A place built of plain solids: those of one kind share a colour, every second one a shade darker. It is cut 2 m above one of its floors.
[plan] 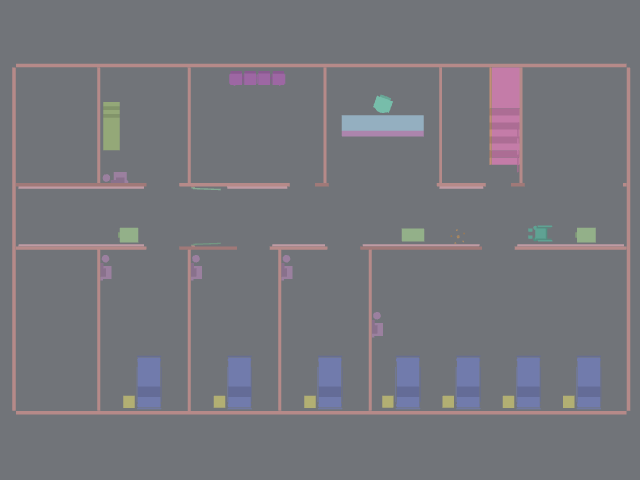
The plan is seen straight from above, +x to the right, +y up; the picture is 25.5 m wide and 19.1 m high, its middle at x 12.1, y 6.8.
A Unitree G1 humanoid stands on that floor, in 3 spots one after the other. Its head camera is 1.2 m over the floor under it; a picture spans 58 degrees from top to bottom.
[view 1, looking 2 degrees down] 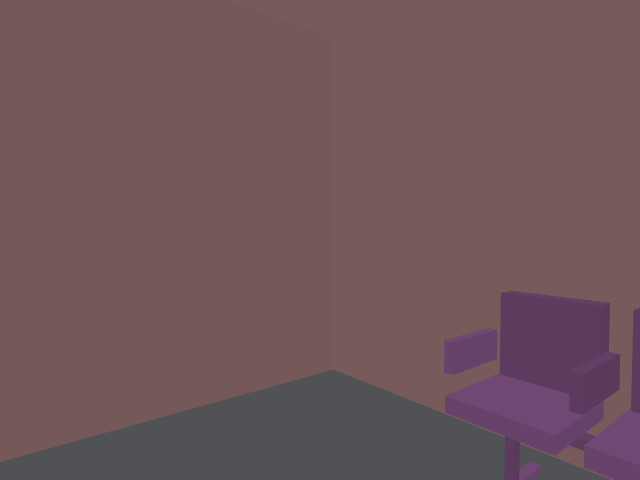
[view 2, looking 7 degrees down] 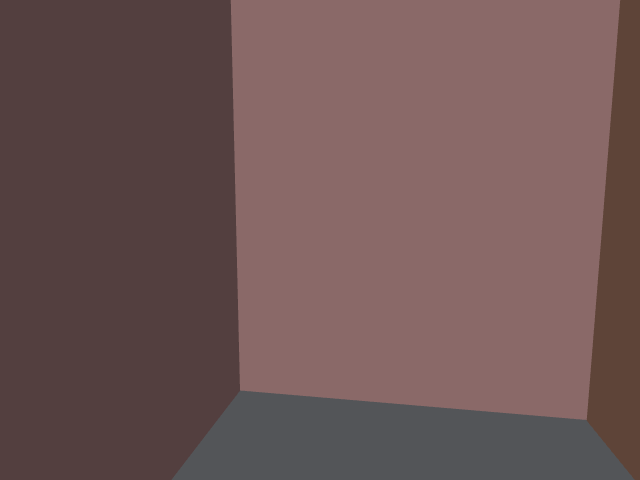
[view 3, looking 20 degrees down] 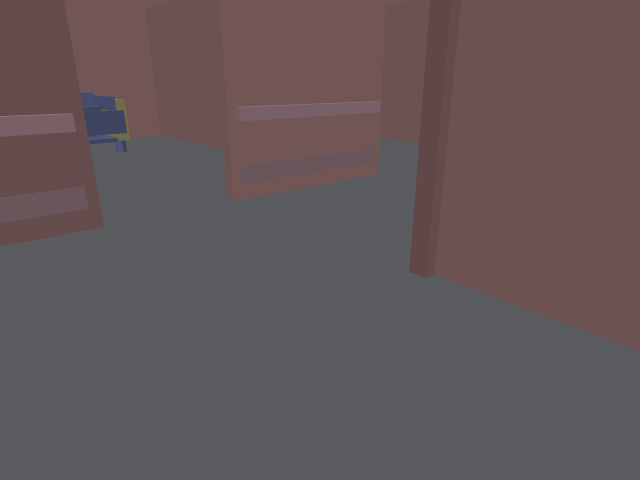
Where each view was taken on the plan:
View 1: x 9.65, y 11.35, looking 141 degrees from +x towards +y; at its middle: wall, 3.47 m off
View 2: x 17.85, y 11.35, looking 100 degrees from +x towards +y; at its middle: wall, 2.38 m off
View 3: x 14.65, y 10.55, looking -131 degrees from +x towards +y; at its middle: ground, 3.51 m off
